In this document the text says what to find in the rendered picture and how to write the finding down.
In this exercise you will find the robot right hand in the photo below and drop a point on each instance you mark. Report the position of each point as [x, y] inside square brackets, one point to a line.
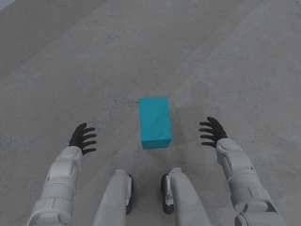
[217, 131]

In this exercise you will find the robot left hand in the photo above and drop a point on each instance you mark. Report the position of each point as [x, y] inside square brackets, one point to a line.
[78, 138]

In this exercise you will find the carton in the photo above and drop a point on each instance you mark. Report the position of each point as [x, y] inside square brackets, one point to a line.
[155, 127]

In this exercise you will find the robot right upper arm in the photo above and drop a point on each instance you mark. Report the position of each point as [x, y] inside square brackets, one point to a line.
[259, 219]

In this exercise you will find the robot left forearm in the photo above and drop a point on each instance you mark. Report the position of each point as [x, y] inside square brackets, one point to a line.
[55, 203]

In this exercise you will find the right robot thigh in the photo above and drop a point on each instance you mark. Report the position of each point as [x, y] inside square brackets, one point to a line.
[188, 209]

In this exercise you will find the robot right forearm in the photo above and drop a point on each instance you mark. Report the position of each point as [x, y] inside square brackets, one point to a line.
[247, 193]

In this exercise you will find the left robot shin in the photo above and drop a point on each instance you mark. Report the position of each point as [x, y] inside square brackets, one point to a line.
[121, 171]

